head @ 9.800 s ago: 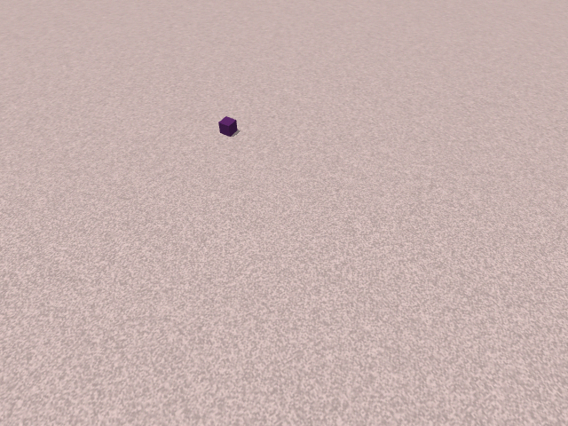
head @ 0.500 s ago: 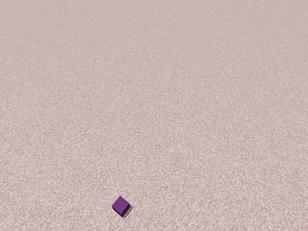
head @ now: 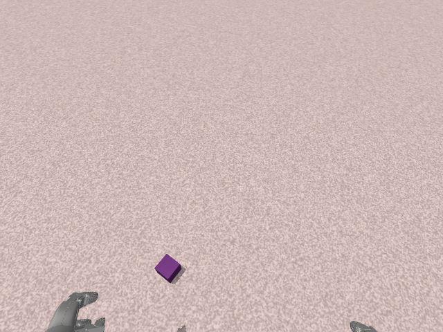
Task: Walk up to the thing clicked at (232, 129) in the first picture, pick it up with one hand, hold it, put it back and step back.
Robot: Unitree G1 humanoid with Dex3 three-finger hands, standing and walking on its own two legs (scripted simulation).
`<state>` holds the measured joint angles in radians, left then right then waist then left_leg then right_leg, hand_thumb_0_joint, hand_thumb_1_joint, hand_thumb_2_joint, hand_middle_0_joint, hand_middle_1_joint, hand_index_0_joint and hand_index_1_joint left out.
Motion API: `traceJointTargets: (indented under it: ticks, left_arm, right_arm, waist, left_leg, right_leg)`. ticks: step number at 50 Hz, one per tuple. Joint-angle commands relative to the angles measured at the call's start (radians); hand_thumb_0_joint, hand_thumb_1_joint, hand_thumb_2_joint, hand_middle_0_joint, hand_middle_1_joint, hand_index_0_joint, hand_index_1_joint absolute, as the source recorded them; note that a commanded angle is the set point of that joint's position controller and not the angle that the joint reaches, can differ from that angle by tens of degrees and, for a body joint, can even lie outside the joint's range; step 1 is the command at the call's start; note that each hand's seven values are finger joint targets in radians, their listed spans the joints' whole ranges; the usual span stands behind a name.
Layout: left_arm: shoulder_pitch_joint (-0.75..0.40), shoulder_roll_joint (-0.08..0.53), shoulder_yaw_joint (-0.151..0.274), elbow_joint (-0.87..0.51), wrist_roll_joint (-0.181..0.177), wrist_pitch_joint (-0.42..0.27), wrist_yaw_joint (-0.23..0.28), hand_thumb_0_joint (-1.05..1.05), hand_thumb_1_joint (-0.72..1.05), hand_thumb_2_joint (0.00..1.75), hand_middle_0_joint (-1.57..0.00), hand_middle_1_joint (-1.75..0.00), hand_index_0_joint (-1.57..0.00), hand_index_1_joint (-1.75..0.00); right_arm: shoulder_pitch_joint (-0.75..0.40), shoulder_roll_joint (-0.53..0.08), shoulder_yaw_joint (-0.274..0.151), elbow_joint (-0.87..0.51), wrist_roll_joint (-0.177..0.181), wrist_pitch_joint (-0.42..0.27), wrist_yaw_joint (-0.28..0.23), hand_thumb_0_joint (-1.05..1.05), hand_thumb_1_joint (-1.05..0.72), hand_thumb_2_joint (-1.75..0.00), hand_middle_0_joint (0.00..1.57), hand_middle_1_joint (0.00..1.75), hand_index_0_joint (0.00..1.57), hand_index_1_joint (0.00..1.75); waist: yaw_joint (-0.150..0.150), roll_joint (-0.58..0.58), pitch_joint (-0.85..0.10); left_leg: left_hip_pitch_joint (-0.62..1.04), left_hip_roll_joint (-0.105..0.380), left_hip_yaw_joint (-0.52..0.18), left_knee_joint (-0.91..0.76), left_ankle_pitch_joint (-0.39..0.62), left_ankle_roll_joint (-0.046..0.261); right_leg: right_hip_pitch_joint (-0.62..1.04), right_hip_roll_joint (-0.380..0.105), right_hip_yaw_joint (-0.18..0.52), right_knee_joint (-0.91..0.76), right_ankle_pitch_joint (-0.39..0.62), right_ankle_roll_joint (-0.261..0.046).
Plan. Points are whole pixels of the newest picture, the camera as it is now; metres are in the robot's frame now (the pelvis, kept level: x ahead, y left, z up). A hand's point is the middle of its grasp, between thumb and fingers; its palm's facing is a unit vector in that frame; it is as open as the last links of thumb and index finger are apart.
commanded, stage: rise first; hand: left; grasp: from above
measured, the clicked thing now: (168, 268) +0.42 +0.22 -0.73
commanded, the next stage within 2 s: none
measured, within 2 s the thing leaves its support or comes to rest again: neither
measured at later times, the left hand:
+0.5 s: hand out of the picture +0.14 +0.27 -0.22, palm faces -0.08 -0.84 -0.54, open 14.1 cm
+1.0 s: hand (113, 315) +0.20 +0.29 -0.37, palm faces -0.25 -0.46 -0.85, open 14.2 cm
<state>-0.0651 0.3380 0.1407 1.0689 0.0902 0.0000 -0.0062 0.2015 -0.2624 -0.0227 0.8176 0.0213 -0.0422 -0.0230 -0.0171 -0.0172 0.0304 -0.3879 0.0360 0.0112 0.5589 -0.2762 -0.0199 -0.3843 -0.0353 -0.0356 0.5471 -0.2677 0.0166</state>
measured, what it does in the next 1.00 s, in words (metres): lowers itself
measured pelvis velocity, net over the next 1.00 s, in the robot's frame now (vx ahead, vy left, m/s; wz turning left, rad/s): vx -0.05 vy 0.00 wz -0.01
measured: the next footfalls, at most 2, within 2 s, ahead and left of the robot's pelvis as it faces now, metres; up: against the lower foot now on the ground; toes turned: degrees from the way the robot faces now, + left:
none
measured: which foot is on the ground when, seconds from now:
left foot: down 0.00-1.00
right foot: down 0.00-1.00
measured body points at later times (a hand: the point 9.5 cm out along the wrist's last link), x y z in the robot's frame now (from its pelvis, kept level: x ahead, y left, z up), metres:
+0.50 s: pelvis +0.00 +0.01 -0.06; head +0.10 +0.02 +0.37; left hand +0.15 +0.31 -0.18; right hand +0.16 -0.24 -0.17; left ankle +0.00 +0.13 -0.73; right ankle +0.00 -0.13 -0.73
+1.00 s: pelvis -0.05 +0.00 -0.20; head +0.11 +0.02 +0.23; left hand +0.22 +0.31 -0.32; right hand +0.12 -0.25 -0.32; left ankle +0.00 +0.13 -0.73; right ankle +0.00 -0.13 -0.73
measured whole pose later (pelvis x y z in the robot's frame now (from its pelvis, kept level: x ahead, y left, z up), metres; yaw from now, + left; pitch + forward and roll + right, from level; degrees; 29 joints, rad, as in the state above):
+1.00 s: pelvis -0.05 +0.00 -0.20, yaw -1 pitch +31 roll -2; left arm -0.34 0.29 0.11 1.00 0.58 0.35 0.52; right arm 0.08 -0.25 -0.01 0.75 -0.04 -0.15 -0.03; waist -0.03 0.00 -0.22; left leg -1.52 0.04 -0.04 1.62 -0.64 -0.02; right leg -1.51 -0.04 -0.03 1.59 -0.63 0.02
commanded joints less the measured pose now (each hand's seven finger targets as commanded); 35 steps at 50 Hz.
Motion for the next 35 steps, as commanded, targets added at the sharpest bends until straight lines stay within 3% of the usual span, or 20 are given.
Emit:
traceJointTargets:
  ticks: [1,5,7,11,14,21,23,25,28,30,32,33,34,35]
  left_arm:
    - [0.099,0.16,0.047,-0.147,0.051,0.065,0.036,0.0,-0.12,0.98,-0.09,-1.02,-0.11,-1.0]
    - [0.068,0.156,0.047,-0.222,0.075,0.153,0.07,0.0,-0.44,0.98,-0.12,-1.06,-0.12,-1.05]
    - [0.073,0.139,0.054,-0.247,0.089,0.17,0.083,0.0,-0.59,0.97,-0.12,-1.08,-0.13,-1.07]
    - [0.081,0.15,0.078,-0.353,0.134,0.17,0.116,0.0,-0.61,0.97,-0.12,-1.08,-0.13,-1.07]
    - [0.078,0.139,0.073,-0.457,0.155,0.184,0.141,0.0,-0.61,0.99,-0.12,-1.08,-0.12,-1.08]
    - [0.172,0.091,0.058,-0.575,0.171,0.274,0.182,0.0,-0.59,0.98,-0.1,-1.06,-0.1,-1.06]
    - [0.198,0.072,0.045,-0.574,0.185,0.299,0.189,0.0,-0.57,0.98,-0.09,-1.06,-0.09,-1.06]
    - [0.206,0.091,0.062,-0.589,0.201,0.314,0.206,0.0,-0.57,0.98,-0.09,-1.06,-0.08,-1.06]
    - [0.201,0.082,0.05,-0.615,0.222,0.332,0.226,0.0,-0.57,0.98,-0.09,-1.06,-0.09,-1.06]
    - [0.243,0.062,0.045,-0.588,0.23,0.346,0.24,0.0,-0.57,0.97,-0.09,-1.06,-0.09,-1.06]
    - [0.166,0.084,0.042,-0.641,0.247,0.343,0.258,0.0,-0.57,0.98,-0.09,-1.04,-0.09,-1.04]
    - [0.158,0.096,0.043,-0.597,0.264,0.346,0.27,0.0,-0.57,0.98,-0.09,-1.04,-0.09,-1.04]
    - [0.075,0.097,0.029,-0.606,0.281,0.339,0.283,0.0,-0.57,0.99,-0.09,-1.04,-0.09,-1.04]
    - [0.07,0.077,0.017,-0.522,0.303,0.339,0.296,0.0,-0.59,1.0,-0.09,-1.03,-0.09,-1.03]
  right_arm:
    - [0.052,-0.164,-0.07,-0.171,0.008,-0.022,-0.005,0.0,-0.99,-0.92,0.2,0.3,0.2,0.3]
    - [0.016,-0.15,-0.061,-0.244,0.011,-0.028,0.01,0.0,-0.99,-0.92,0.2,0.3,0.2,0.3]
    - [0.033,-0.14,-0.061,-0.255,0.005,-0.04,0.014,0.0,-0.99,-0.92,0.2,0.3,0.2,0.3]
    - [0.059,-0.128,-0.067,-0.276,-0.006,-0.066,0.015,0.0,-0.98,-0.92,0.2,0.3,0.2,0.3]
    - [0.054,-0.127,-0.072,-0.305,-0.01,-0.079,0.008,0.0,-0.97,-0.92,0.2,0.3,0.2,0.3]
    - [0.017,-0.116,-0.071,-0.326,-0.021,-0.086,-0.017,0.0,-0.92,-0.91,0.2,0.3,0.2,0.3]
    - [0.022,-0.108,-0.069,-0.321,-0.026,-0.085,-0.024,0.0,-0.9,-0.9,0.2,0.3,0.2,0.3]
    - [0.019,-0.102,-0.064,-0.324,-0.029,-0.086,-0.03,0.0,-0.9,-0.9,0.2,0.3,0.2,0.3]
    - [-0.01,-0.096,-0.061,-0.339,-0.029,-0.09,-0.04,0.0,-0.91,-0.9,0.2,0.3,0.2,0.3]
    - [0.006,-0.092,-0.061,-0.316,-0.031,-0.092,-0.044,0.0,-0.91,-0.9,0.2,0.3,0.2,0.3]
    - [-0.011,-0.094,-0.061,-0.331,-0.03,-0.096,-0.047,0.0,-0.91,-0.9,0.2,0.3,0.2,0.3]
    - [0.005,-0.095,-0.059,-0.306,-0.03,-0.096,-0.05,0.0,-0.9,-0.9,0.2,0.3,0.2,0.3]
    - [-0.021,-0.097,-0.055,-0.319,-0.03,-0.101,-0.051,0.0,-0.91,-0.9,0.2,0.3,0.2,0.3]
    - [-0.008,-0.092,-0.051,-0.285,-0.031,-0.102,-0.055,0.0,-0.92,-0.9,0.2,0.3,0.2,0.3]
  waist:
    - [0.032,0.077,-0.27]
    - [0.019,0.025,-0.217]
    - [0.011,0.017,-0.238]
    - [0.018,0.064,-0.314]
    - [0.009,0.087,-0.355]
    - [0.005,0.097,-0.386]
    - [-0.004,0.074,-0.412]
    - [0.004,0.079,-0.4]
    - [0.004,0.07,-0.402]
    - [0.002,0.068,-0.444]
    - [-0.004,0.081,-0.458]
    - [-0.011,0.072,-0.437]
    - [-0.02,0.067,-0.413]
    - [-0.026,0.065,-0.383]
  left_leg:
    - [0.053,-0.049,0.016,-0.004,0.263,0.004]
    - [-0.053,-0.044,0.007,0.057,0.166,0.012]
    - [-0.095,-0.042,0.008,0.104,0.124,0.014]
    - [-0.159,-0.034,0.004,0.222,0.139,0.012]
    - [-0.184,-0.024,-0.007,0.274,0.144,0.01]
    - [-0.253,-0.015,-0.027,0.347,0.179,0.003]
    - [-0.273,-0.018,-0.026,0.373,0.19,0.007]
    - [-0.315,-0.021,-0.023,0.396,0.143,0.009]
    - [-0.37,-0.026,-0.019,0.425,0.086,0.015]
    - [-0.371,-0.024,-0.017,0.457,0.127,0.012]
    - [-0.405,-0.027,-0.016,0.493,0.12,0.015]
    - [-0.426,-0.022,-0.02,0.506,0.098,0.015]
    - [-0.466,-0.021,-0.024,0.523,0.037,0.017]
    - [-0.511,-0.021,-0.026,0.537,-0.019,0.017]
  right_leg:
    - [0.078,0.038,-0.009,0.005,0.217,-0.04]
    - [-0.009,0.042,-0.018,0.048,0.118,-0.035]
    - [-0.055,0.042,-0.018,0.095,0.081,-0.032]
    - [-0.152,0.038,-0.008,0.225,0.089,-0.033]
    - [-0.219,0.04,-0.005,0.288,0.088,-0.036]
    - [-0.293,0.048,-0.006,0.373,0.093,-0.037]
    - [-0.291,0.052,-0.007,0.392,0.118,-0.036]
    - [-0.31,0.045,-0.006,0.404,0.087,-0.036]
    - [-0.344,0.046,-0.005,0.423,0.05,-0.037]
    - [-0.356,0.047,-0.009,0.459,0.081,-0.039]
    - [-0.386,0.042,-0.003,0.483,0.083,-0.04]
    - [-0.414,0.038,-0.009,0.497,0.057,-0.04]
    - [-0.468,0.037,-0.009,0.513,0.001,-0.041]
    - [-0.522,0.035,-0.009,0.536,-0.047,-0.043]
